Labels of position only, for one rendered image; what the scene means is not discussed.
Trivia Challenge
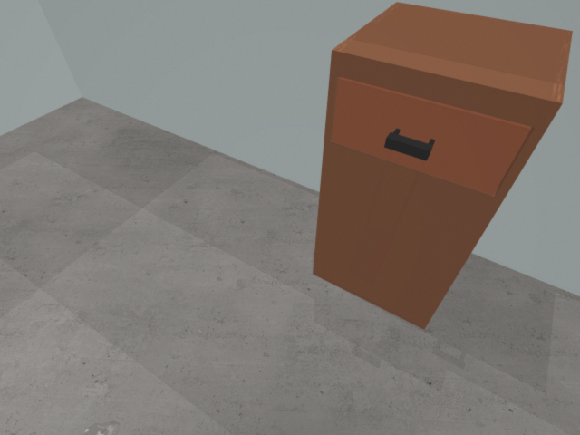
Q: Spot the drawer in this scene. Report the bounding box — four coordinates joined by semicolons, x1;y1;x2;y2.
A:
333;77;531;195

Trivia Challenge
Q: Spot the cabinet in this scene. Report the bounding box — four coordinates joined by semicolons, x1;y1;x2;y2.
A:
313;2;573;330

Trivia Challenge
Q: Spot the handle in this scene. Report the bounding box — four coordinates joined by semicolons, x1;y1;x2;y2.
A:
384;129;435;161

